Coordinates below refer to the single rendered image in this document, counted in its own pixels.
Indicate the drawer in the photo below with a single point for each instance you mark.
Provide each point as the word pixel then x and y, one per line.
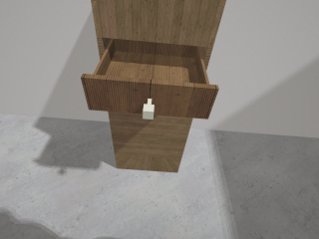
pixel 130 72

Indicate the cabinet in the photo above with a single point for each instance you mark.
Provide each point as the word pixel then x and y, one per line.
pixel 154 144

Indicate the handle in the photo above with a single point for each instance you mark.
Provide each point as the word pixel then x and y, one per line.
pixel 148 110

